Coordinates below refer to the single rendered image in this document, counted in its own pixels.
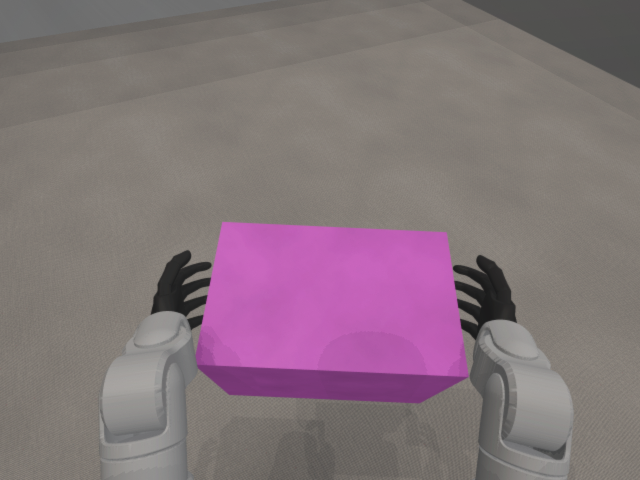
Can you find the robot right hand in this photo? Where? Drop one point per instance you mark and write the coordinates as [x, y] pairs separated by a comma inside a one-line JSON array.
[[495, 300]]

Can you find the robot left hand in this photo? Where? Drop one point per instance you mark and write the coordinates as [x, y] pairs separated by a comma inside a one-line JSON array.
[[171, 293]]

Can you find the carton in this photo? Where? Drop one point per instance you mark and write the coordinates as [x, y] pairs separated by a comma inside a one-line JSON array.
[[332, 313]]

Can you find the left robot forearm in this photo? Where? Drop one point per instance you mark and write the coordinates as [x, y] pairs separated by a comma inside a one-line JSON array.
[[142, 403]]

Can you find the right robot forearm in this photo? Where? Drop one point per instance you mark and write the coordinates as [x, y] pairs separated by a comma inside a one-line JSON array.
[[527, 412]]

